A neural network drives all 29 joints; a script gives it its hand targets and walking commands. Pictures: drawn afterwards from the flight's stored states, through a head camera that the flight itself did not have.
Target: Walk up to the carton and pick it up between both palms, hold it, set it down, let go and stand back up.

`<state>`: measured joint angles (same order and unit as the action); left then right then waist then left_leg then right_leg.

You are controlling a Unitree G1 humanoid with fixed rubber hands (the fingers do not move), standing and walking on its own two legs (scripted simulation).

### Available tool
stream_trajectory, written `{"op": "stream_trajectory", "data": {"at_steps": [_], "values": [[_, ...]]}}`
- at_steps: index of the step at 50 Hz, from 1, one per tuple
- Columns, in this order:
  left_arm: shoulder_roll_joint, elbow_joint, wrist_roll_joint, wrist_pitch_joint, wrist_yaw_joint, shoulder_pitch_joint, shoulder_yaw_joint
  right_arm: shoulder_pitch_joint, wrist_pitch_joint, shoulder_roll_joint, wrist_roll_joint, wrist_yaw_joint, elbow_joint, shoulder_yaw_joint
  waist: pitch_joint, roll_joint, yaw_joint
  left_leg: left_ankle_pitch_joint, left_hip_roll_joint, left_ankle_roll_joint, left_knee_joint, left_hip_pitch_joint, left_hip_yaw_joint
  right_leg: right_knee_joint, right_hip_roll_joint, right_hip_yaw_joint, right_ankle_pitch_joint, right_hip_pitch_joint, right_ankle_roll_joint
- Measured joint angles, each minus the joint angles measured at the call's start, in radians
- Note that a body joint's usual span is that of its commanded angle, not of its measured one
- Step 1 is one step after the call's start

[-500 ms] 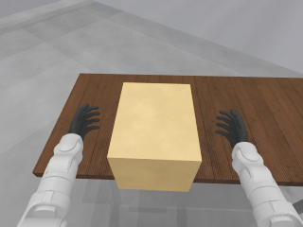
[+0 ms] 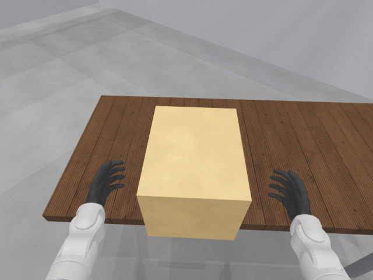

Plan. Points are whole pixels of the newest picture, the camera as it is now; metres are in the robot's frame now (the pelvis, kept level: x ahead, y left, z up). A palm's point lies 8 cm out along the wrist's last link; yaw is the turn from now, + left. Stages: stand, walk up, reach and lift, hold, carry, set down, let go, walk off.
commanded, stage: set down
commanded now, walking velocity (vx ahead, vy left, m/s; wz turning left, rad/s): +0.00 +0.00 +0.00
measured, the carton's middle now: (193, 170) +0.42 -0.01 -0.04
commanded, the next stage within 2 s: let go in 1.64 s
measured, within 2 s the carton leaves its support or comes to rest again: neither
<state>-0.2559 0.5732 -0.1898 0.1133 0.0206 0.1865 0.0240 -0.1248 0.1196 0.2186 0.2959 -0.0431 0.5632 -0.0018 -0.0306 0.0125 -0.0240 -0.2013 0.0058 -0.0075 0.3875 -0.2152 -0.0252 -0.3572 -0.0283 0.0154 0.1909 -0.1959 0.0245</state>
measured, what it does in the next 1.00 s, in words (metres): stands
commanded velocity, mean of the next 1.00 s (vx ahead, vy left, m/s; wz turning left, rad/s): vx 0.00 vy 0.00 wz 0.00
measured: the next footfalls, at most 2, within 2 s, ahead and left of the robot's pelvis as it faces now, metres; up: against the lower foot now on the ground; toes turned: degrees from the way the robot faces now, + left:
none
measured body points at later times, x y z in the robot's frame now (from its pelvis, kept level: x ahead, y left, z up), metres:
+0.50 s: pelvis +0.00 +0.00 +0.00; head -0.01 +0.00 +0.45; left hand +0.23 +0.21 -0.03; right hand +0.21 -0.23 -0.03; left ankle +0.00 +0.11 -0.75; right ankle +0.00 -0.10 -0.75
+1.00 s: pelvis +0.01 +0.00 +0.00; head +0.00 +0.01 +0.44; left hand +0.20 +0.22 -0.06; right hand +0.19 -0.22 -0.06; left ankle +0.00 +0.11 -0.75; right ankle +0.00 -0.10 -0.75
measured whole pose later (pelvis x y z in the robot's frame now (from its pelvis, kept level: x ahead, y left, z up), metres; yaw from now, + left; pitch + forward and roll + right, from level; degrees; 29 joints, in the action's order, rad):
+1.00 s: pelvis +0.01 +0.00 +0.00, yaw -1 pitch -4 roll +0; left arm -0.23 0.61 -0.14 0.30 0.02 -0.20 0.09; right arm 0.19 0.39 0.17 0.18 0.01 0.71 -0.01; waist 0.04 0.01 0.00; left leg -0.26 0.00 -0.01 0.44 -0.10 -0.03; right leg -0.43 -0.02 -0.01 0.26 -0.10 0.02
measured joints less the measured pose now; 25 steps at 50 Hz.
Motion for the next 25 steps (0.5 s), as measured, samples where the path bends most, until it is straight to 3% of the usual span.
{"op": "stream_trajectory", "data": {"at_steps": [12, 25], "values": [[0.015, -0.002, 0.016, 0.167, -0.015, -0.194, 0.023, 0.163, 0.16, -0.003, -0.007, 0.01, 0.005, 0.024, 0.015, -0.016, 0.005, -0.026, 0.0, -0.001, 0.016, 0.046, 0.004, -0.003, -0.002, -0.003, 0.018, 0.052, -0.002], [0.017, 0.026, 0.0, 0.282, -0.005, -0.315, 0.071, 0.267, 0.265, -0.037, -0.04, 0.034, 0.06, 0.002, 0.038, -0.01, 0.012, -0.044, -0.002, 0.002, 0.047, 0.066, 0.01, -0.049, -0.002, -0.003, 0.046, 0.066, 0.002]]}}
